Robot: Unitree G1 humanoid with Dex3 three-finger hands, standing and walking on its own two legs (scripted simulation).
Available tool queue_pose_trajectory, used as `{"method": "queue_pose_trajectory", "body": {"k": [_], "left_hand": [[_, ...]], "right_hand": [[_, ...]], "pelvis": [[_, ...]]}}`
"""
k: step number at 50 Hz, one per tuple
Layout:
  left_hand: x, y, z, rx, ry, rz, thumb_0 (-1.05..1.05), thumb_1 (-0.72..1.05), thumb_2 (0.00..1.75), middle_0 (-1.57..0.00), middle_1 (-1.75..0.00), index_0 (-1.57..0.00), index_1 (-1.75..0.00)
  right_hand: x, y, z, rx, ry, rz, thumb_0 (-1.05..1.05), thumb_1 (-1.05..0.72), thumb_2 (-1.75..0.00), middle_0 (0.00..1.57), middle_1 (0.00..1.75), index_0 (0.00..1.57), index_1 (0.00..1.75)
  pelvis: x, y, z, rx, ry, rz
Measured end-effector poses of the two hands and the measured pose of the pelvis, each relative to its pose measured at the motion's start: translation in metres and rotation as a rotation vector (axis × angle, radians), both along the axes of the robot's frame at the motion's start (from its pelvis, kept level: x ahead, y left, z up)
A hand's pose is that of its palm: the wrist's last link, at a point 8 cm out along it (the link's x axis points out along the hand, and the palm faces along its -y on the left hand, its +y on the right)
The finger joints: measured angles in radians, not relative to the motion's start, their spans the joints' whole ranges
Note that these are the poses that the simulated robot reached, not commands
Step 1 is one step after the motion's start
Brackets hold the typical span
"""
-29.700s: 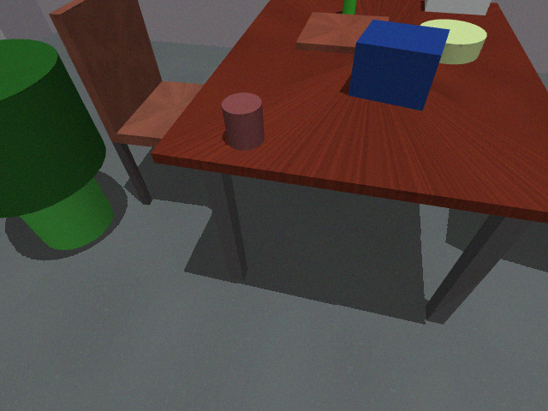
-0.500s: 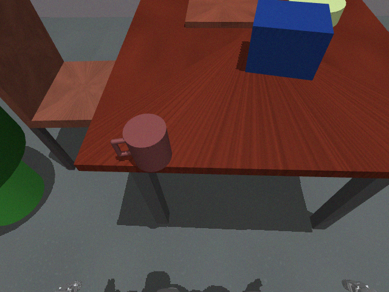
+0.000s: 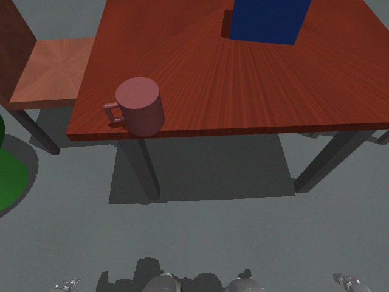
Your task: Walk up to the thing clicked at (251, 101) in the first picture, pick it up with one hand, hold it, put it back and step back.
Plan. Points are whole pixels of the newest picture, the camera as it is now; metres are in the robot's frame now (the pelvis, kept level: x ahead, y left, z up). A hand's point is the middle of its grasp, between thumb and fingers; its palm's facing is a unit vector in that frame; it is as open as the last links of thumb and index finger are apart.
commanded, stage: step back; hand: left
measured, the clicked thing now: (134, 109) +0.50 +0.16 +0.04
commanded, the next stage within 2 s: none
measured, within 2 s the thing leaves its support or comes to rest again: neither
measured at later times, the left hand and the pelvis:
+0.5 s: hand out of the picture -0.01 +0.28 -0.14, palm faces +0.07 -0.92 -0.38, open 7.4 cm; pelvis -0.12 +0.00 +0.00, yaw +3 degrees
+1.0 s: hand out of the picture -0.20 +0.24 -0.12, palm faces +0.02 -0.90 -0.44, open 7.4 cm; pelvis -0.28 -0.04 +0.01, yaw +2 degrees
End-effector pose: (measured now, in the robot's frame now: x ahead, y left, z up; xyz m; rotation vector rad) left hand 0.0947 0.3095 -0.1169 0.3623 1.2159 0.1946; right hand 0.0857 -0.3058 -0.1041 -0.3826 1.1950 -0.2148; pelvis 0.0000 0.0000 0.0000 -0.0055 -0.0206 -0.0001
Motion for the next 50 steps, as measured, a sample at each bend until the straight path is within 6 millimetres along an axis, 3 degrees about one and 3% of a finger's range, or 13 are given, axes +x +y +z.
{"method": "queue_pose_trajectory", "body": {"k": [4, 13, 20, 27, 35, 39, 43, 50], "left_hand": [[-0.022, -0.012, 0.008, 0.018, -0.013, -0.001, 0.00, 0.91, 0.89, -0.20, -0.30, -0.20, -0.30], [-0.054, -0.011, 0.036, 0.044, -0.103, 0.021, 0.01, 0.90, 0.89, -0.20, -0.30, -0.20, -0.30], [-0.083, 0.012, 0.020, 0.031, -0.169, 0.037, 0.00, 0.90, 0.89, -0.20, -0.30, -0.20, -0.30], [-0.139, 0.013, 0.013, -0.001, -0.096, 0.078, 0.00, 0.91, 0.89, -0.20, -0.30, -0.20, -0.30], [-0.213, -0.005, 0.006, 0.005, 0.009, 0.046, 0.00, 0.91, 0.89, -0.20, -0.30, -0.20, -0.30], [-0.251, -0.023, 0.006, 0.023, 0.025, 0.040, 0.00, 0.91, 0.89, -0.20, -0.30, -0.20, -0.30], [-0.284, -0.035, 0.021, 0.027, 0.024, 0.057, 0.01, 0.90, 0.89, -0.20, -0.30, -0.20, -0.30], [-0.300, -0.030, 0.034, 0.073, -0.061, 0.049, 0.01, 0.90, 0.89, -0.20, -0.30, -0.20, -0.30]], "right_hand": [[-0.007, -0.011, -0.012, 0.027, -0.024, -0.018, 0.00, -0.90, -0.90, 0.20, 0.30, 0.20, 0.30], [-0.035, -0.012, -0.005, 0.024, -0.025, 0.032, 0.00, -0.90, -0.90, 0.20, 0.30, 0.20, 0.30], [-0.069, 0.003, -0.006, -0.009, -0.018, 0.089, 0.00, -0.90, -0.90, 0.20, 0.30, 0.20, 0.30], [-0.109, 0.010, 0.018, -0.012, -0.039, 0.086, 0.00, -0.90, -0.90, 0.20, 0.30, 0.20, 0.30], [-0.141, -0.014, 0.019, -0.022, -0.128, 0.073, 0.00, -0.90, -0.90, 0.20, 0.30, 0.20, 0.30], [-0.167, -0.036, 0.003, -0.006, -0.136, 0.046, 0.00, -0.90, -0.90, 0.20, 0.30, 0.20, 0.30], [-0.201, -0.044, 0.000, 0.010, -0.089, 0.022, 0.00, -0.90, -0.90, 0.20, 0.30, 0.20, 0.30], [-0.266, -0.042, -0.008, 0.016, 0.009, 0.047, 0.00, -0.90, -0.90, 0.20, 0.30, 0.20, 0.30]], "pelvis": [[-0.017, -0.009, -0.003, -0.015, -0.018, 0.007], [-0.055, -0.008, 0.009, 0.030, -0.002, 0.027], [-0.097, 0.005, -0.005, 0.029, -0.021, 0.069], [-0.133, 0.002, 0.007, -0.007, -0.021, 0.043], [-0.184, -0.015, 0.002, -0.007, -0.015, -0.012], [-0.214, -0.029, -0.006, -0.024, -0.027, -0.008], [-0.235, -0.035, 0.003, 0.024, -0.020, -0.006], [-0.276, -0.037, 0.005, 0.033, -0.005, 0.044]]}}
